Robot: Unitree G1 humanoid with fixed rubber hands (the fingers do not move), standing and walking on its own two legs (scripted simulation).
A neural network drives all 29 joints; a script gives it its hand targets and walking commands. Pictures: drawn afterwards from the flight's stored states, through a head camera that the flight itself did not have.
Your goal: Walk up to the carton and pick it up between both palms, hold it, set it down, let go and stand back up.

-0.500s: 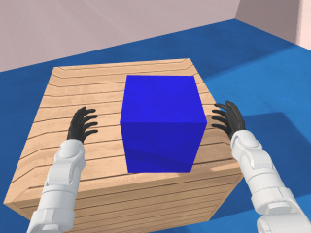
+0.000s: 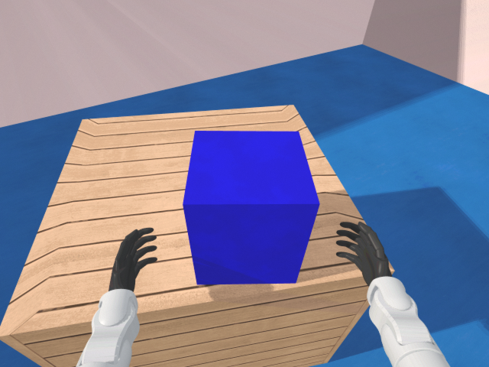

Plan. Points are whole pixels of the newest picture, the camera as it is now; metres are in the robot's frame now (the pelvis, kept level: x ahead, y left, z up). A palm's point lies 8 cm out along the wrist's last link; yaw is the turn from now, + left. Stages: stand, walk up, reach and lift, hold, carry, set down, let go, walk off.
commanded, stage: set down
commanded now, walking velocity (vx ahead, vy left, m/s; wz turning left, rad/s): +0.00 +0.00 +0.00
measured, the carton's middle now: (246, 209) +0.43 +0.03 +0.02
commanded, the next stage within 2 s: let go in 1.46 s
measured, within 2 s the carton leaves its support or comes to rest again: neither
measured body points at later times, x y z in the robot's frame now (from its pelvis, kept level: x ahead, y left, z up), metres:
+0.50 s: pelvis +0.01 +0.01 +0.00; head -0.01 +0.03 +0.45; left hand +0.22 +0.22 -0.04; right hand +0.22 -0.20 -0.04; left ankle +0.01 +0.11 -0.75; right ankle -0.01 -0.07 -0.75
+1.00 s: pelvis +0.03 +0.01 +0.00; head +0.02 +0.02 +0.45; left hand +0.20 +0.23 -0.04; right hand +0.19 -0.19 -0.05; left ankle +0.01 +0.11 -0.75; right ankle -0.01 -0.07 -0.75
